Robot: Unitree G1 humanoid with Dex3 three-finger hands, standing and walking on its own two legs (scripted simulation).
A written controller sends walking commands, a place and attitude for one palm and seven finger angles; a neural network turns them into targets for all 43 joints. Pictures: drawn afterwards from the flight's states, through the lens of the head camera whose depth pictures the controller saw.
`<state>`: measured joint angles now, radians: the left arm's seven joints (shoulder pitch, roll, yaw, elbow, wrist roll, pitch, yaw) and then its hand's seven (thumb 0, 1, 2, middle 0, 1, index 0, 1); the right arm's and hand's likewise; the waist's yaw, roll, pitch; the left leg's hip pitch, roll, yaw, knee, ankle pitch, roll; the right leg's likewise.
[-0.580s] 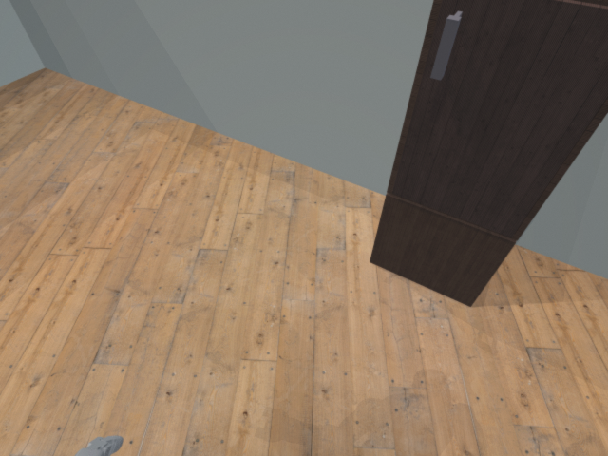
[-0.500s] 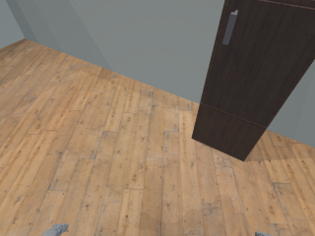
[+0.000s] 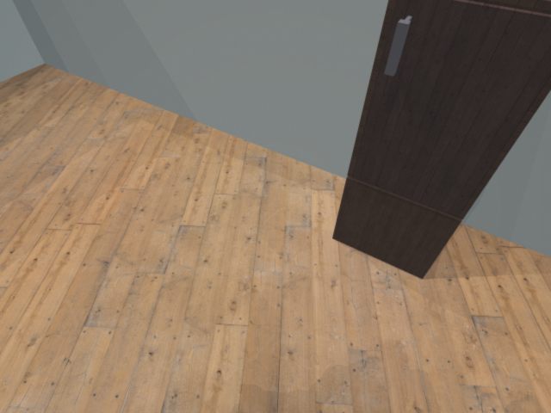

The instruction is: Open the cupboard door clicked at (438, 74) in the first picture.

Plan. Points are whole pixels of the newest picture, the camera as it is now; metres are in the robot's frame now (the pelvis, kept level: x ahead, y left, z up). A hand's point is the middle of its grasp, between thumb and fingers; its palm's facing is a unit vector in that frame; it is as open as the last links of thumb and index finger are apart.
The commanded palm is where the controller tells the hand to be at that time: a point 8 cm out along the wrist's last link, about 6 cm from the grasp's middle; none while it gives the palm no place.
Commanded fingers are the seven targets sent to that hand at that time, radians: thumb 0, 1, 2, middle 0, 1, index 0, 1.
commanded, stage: stand and wait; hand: left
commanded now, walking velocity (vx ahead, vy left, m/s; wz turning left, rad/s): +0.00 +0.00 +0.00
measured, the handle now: (399, 45) +0.92 -0.25 +0.13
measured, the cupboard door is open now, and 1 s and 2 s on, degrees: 0 0 0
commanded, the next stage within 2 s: look at it before walking up in 0.42 s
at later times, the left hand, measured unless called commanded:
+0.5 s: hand out of the picture +0.07 +0.24 -0.15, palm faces -0.03 -0.94 -0.33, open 7.4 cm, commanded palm none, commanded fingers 0.00 0.90 0.90 -0.20 -0.30 -0.20 -0.30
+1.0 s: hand out of the picture +0.07 +0.24 -0.15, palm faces -0.03 -0.94 -0.34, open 7.4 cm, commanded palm none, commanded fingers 0.00 0.90 0.90 -0.20 -0.30 -0.20 -0.30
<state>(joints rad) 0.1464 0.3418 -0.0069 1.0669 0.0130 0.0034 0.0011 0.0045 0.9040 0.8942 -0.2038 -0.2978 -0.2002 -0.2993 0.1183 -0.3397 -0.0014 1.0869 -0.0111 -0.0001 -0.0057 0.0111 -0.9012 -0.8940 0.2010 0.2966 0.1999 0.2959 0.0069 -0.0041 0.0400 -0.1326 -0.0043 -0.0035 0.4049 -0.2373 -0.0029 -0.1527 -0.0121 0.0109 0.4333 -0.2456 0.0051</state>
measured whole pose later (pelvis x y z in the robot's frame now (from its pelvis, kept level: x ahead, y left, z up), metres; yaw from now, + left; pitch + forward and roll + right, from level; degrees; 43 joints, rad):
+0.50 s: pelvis -0.01 +0.00 +0.00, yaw +0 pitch -2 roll +0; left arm 0.12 0.33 -0.01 1.08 0.02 0.00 0.00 0.00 0.90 0.89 -0.20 -0.30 -0.20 -0.30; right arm 0.13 -0.33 0.00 1.12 -0.01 -0.01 0.00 0.01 -0.90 -0.89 0.20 0.30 0.20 0.30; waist 0.00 0.00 0.04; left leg -0.14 0.00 0.00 0.37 -0.20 -0.01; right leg -0.17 -0.01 0.01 0.40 -0.21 0.00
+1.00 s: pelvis +0.00 +0.00 +0.00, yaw +0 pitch -2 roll +0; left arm 0.12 0.34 -0.01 1.09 0.01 -0.01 0.00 0.00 0.90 0.89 -0.20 -0.30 -0.20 -0.30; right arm 0.10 -0.34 0.00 1.11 -0.01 -0.01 0.00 0.01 -0.90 -0.89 0.20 0.30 0.20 0.30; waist 0.01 -0.01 0.04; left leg -0.12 0.00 0.00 0.35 -0.21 -0.01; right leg -0.14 0.00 0.01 0.38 -0.21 0.00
